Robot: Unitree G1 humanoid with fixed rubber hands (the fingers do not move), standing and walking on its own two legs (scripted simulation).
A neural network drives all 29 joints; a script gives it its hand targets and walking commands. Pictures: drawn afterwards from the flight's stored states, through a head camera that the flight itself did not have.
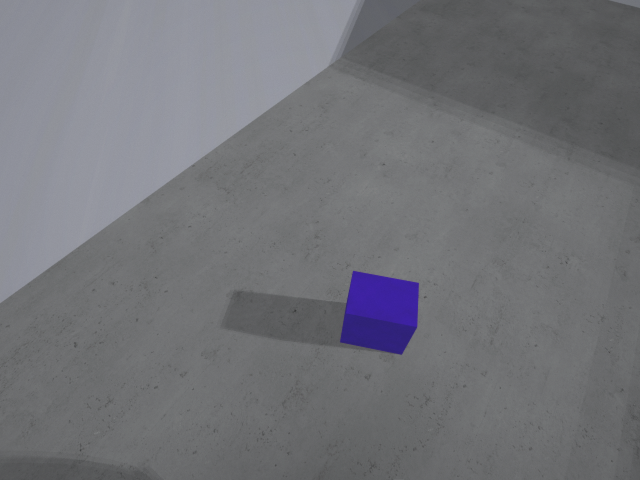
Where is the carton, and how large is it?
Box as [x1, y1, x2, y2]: [340, 271, 418, 354]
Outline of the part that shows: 353,271 340,341 401,354 416,327 418,283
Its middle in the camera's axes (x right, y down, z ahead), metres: +0.19 +0.25 +1.25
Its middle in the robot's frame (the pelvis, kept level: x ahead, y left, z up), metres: +0.68 -0.16 -0.67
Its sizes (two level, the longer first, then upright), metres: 0.210 0.153 0.214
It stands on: the floor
